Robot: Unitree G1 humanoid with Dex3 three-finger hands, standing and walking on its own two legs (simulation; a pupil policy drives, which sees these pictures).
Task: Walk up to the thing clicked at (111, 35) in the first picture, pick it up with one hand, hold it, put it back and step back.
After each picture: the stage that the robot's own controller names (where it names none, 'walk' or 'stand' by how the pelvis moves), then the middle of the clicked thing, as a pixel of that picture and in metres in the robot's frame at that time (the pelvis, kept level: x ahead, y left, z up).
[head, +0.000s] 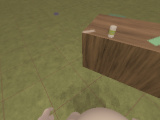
stand; (112, 31) +0.90 -0.18 +0.01
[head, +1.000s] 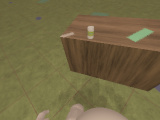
walk; (90, 32) +0.81 +0.08 +0.04
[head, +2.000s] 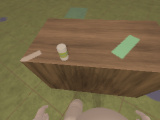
stand; (63, 52) +0.45 +0.26 +0.05
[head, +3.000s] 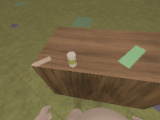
stand; (72, 59) +0.44 +0.18 +0.02
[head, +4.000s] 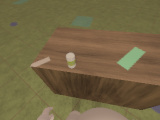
stand; (71, 60) +0.43 +0.19 +0.01
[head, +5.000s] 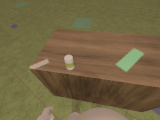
stand; (69, 62) +0.42 +0.20 +0.01
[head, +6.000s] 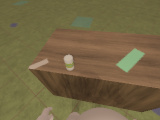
stand; (69, 62) +0.41 +0.20 +0.01
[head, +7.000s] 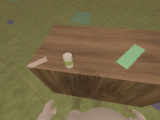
rise first; (68, 60) +0.42 +0.20 +0.01
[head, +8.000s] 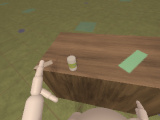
rise first; (72, 63) +0.42 +0.21 +0.02
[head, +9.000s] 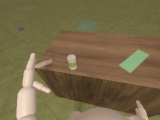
go down; (72, 62) +0.42 +0.20 +0.03
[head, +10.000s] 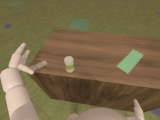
go down; (69, 64) +0.40 +0.19 +0.03
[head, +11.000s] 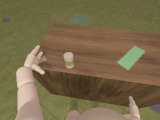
close in; (69, 60) +0.42 +0.18 +0.03
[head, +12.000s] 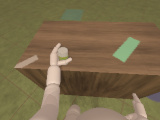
close; (63, 56) +0.43 +0.20 +0.07
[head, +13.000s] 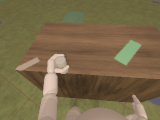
lift; (62, 65) +0.36 +0.21 +0.06
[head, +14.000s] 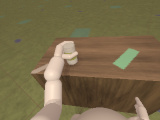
lift; (70, 54) +0.36 +0.15 +0.22
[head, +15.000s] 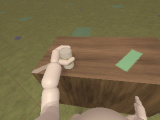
hold; (67, 58) +0.33 +0.17 +0.19
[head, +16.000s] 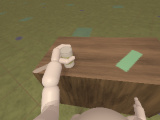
hold; (67, 57) +0.34 +0.17 +0.20
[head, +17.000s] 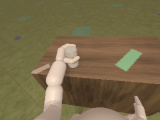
crouch; (72, 57) +0.34 +0.14 +0.20
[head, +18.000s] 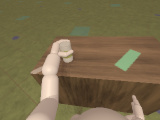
crouch; (66, 52) +0.38 +0.18 +0.20
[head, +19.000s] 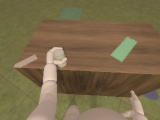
lower; (60, 58) +0.41 +0.21 +0.05
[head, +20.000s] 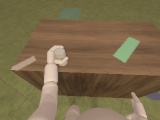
lower; (61, 57) +0.41 +0.21 +0.07
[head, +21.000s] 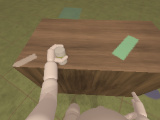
lower; (61, 56) +0.42 +0.21 +0.07
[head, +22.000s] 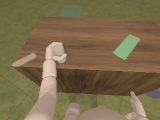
lower; (60, 54) +0.43 +0.22 +0.07
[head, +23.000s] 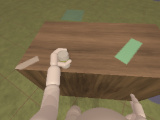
draw back; (64, 59) +0.40 +0.20 +0.07
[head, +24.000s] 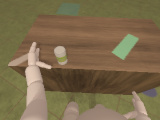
withdraw; (61, 55) +0.41 +0.20 +0.07
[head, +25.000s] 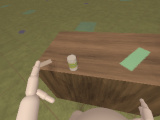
sink last; (72, 63) +0.41 +0.19 +0.05
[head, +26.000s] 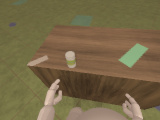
stand; (71, 59) +0.41 +0.19 +0.05
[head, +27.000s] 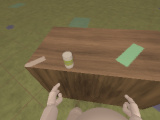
stand; (68, 60) +0.41 +0.20 +0.06
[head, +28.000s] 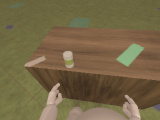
stand; (68, 59) +0.42 +0.19 +0.07
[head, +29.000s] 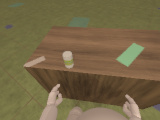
stand; (68, 59) +0.41 +0.19 +0.07
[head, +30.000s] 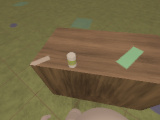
stand; (71, 60) +0.43 +0.19 +0.03
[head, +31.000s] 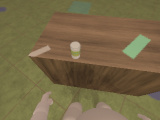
walk; (75, 50) +0.46 +0.14 +0.04
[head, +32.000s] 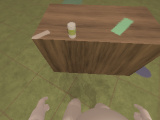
walk; (72, 30) +0.67 +0.21 +0.04
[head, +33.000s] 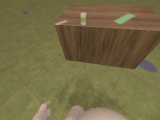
stand; (83, 19) +1.00 +0.18 +0.04
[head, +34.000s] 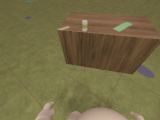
stand; (84, 25) +1.02 +0.15 +0.02
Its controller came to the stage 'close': yes
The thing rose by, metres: 0.20
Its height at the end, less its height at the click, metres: +0.00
